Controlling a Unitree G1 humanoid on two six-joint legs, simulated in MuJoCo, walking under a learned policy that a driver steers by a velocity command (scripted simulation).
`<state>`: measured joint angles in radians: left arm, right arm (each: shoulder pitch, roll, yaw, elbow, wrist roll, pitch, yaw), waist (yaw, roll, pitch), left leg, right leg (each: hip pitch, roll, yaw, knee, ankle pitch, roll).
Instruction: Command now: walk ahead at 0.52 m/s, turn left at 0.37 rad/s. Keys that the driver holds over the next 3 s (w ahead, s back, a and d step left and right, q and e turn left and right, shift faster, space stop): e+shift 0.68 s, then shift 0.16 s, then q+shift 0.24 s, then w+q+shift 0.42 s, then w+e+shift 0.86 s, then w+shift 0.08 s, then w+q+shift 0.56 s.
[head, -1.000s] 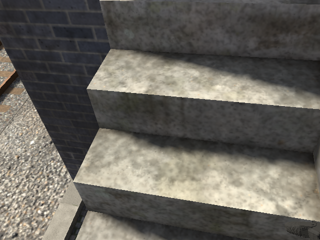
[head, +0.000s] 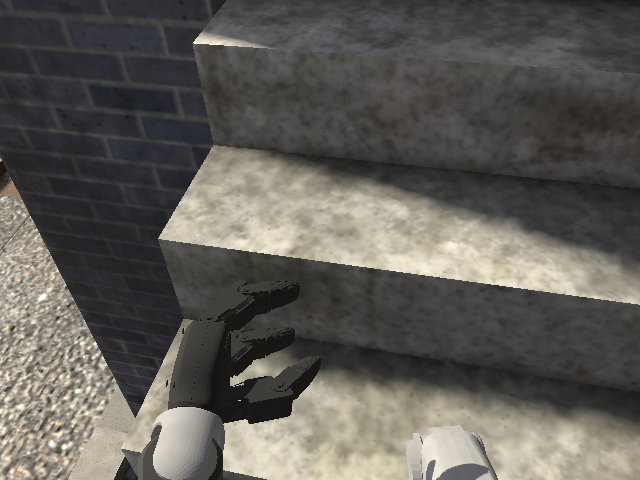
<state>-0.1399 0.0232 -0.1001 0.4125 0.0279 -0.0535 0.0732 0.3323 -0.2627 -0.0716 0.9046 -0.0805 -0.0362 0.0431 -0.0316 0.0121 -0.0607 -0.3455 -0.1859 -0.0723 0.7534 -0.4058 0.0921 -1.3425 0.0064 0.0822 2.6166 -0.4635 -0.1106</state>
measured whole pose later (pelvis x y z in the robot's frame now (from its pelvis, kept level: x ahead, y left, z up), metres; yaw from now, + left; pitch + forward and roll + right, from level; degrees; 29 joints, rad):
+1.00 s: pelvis +0.17 +0.05 +0.21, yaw -26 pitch +4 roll +0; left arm 0.13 0.22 -0.01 0.76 0.05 -0.03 -0.14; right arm 0.19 -0.16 0.02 0.66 0.00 -0.05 0.03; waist -0.03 -0.08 -0.08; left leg -0.36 -0.04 0.11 0.60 -0.31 0.08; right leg -0.67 -0.02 0.12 1.00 -0.25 0.15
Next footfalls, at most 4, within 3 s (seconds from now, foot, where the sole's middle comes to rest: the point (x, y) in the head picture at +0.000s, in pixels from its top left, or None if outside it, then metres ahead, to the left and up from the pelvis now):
0.16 right None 0.21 -0.14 -0.55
0.62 left None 0.24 0.10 -0.55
1.04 right None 0.20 -0.15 -0.55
1.62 left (256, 386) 0.55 0.13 -0.35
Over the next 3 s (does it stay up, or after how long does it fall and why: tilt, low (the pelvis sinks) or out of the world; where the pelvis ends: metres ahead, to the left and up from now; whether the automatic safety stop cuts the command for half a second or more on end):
stays up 1.10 -0.29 0.94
